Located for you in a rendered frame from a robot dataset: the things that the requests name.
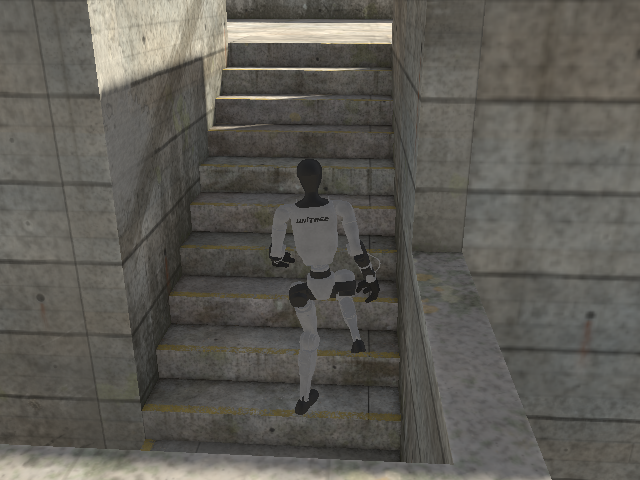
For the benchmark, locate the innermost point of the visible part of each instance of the robot left upper arm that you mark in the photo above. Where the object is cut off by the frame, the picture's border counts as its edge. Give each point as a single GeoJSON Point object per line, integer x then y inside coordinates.
{"type": "Point", "coordinates": [282, 215]}

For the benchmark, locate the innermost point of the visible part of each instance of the right robot hand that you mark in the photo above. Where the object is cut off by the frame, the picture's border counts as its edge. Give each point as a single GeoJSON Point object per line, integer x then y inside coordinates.
{"type": "Point", "coordinates": [373, 286]}

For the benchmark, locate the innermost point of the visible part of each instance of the left robot hand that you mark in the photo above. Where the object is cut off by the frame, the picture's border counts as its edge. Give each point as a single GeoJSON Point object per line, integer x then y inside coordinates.
{"type": "Point", "coordinates": [286, 258]}

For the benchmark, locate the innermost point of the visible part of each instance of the left robot forearm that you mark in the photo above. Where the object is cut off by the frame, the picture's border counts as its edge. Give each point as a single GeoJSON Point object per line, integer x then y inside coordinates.
{"type": "Point", "coordinates": [274, 259]}

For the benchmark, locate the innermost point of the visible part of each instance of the robot left shin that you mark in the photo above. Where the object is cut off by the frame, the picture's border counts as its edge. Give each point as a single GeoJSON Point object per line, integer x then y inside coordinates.
{"type": "Point", "coordinates": [306, 363]}

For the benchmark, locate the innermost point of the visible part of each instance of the left robot thigh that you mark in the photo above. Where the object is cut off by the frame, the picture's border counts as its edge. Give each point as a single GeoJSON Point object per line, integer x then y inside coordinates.
{"type": "Point", "coordinates": [306, 313]}

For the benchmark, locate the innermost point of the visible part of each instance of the right robot forearm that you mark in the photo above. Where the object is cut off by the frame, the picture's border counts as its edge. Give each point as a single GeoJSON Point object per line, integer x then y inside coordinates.
{"type": "Point", "coordinates": [365, 265]}

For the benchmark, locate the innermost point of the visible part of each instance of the robot right upper arm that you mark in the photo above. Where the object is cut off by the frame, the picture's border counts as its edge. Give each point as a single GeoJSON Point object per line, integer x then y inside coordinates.
{"type": "Point", "coordinates": [345, 210]}

